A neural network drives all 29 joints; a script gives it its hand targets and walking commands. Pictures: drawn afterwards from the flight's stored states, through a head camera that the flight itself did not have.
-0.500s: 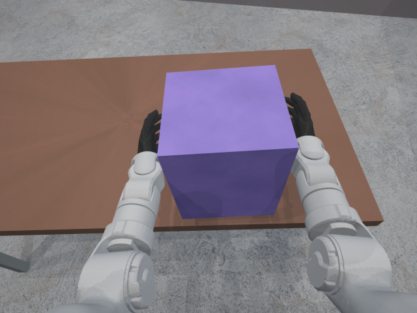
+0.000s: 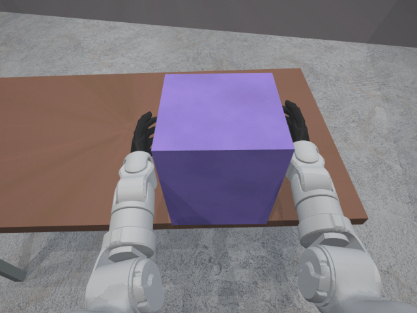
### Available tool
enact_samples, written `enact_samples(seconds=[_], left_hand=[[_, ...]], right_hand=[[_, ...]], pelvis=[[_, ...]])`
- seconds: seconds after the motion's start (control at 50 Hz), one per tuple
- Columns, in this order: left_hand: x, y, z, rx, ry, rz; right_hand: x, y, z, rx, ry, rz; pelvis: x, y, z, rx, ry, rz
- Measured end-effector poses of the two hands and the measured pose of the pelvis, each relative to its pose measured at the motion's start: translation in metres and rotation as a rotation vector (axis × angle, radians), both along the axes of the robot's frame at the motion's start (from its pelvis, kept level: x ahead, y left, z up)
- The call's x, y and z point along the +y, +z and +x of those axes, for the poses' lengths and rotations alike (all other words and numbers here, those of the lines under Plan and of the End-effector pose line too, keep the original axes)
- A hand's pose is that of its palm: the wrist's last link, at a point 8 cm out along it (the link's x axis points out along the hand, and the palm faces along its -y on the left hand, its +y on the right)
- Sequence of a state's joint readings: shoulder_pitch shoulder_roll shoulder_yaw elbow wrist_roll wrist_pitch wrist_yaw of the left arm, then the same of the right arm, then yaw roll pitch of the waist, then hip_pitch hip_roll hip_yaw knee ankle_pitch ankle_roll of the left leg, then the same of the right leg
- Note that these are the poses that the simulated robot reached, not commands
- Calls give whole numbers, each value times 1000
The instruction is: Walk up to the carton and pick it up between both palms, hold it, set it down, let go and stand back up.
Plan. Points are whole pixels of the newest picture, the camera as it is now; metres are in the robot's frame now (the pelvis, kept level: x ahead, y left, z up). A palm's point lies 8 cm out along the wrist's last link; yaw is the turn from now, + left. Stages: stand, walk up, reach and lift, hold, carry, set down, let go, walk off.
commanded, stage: reach and lift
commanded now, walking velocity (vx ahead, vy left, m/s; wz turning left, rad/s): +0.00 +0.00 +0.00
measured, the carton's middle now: (218, 153) +0.42 -0.02 +0.07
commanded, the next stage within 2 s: hold in 1.54 s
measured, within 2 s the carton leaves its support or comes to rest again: neither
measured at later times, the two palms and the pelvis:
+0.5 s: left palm (119, 153) +0.36 +0.15 +0.15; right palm (293, 141) +0.37 -0.15 +0.15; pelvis -0.01 +0.01 +0.00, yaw -1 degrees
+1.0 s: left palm (115, 148) +0.35 +0.15 +0.18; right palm (301, 151) +0.34 -0.15 +0.15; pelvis -0.01 +0.01 +0.00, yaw -2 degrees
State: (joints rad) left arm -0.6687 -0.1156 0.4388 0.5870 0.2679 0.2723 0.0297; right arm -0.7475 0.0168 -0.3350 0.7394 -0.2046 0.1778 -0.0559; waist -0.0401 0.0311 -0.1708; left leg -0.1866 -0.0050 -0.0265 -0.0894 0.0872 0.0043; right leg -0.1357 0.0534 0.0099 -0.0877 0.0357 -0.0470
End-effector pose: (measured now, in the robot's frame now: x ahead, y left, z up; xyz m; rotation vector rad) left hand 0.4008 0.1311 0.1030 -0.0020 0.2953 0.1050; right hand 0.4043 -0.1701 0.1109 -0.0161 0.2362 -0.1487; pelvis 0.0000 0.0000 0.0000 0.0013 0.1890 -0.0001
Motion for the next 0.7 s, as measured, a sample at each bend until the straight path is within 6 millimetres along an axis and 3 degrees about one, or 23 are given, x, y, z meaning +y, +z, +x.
enact_samples(seconds=[0.16, 0.42, 0.52, 0.7], left_hand=[[3, 28, -7, -21, -16, 38], [17, 38, -32, -1, 13, 35], [25, 50, -42, -29, 30, 31], [25, 66, -45, -28, 3, 45]], right_hand=[[3, 29, -9, -18, -5, 6], [17, 30, -28, 4, 14, 13], [25, 39, -34, -23, 28, 24], [26, 50, -43, -22, 4, 36]], pelvis=[[2, 1, -8, -55, 3, -2], [8, 2, -11, -134, -24, -4], [9, 2, -10, -146, -21, -4], [11, 3, -7, -194, -15, -3]])
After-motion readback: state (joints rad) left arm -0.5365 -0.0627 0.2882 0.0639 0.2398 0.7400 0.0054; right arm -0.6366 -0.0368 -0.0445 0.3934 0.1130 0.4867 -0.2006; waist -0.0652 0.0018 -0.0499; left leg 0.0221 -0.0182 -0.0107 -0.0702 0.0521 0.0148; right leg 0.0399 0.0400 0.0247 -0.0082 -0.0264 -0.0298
